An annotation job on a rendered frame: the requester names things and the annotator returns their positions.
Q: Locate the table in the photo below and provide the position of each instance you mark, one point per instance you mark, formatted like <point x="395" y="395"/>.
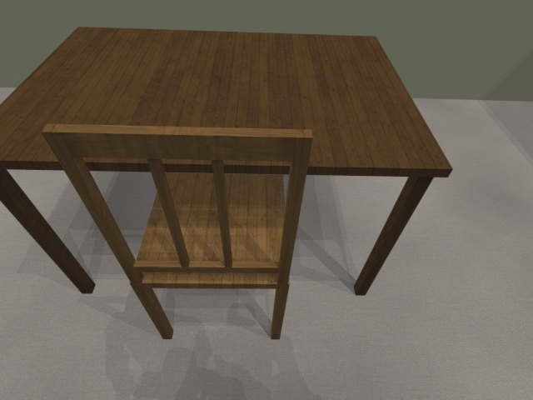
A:
<point x="342" y="88"/>

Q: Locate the chair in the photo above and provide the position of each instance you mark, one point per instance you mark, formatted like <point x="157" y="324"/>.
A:
<point x="205" y="230"/>

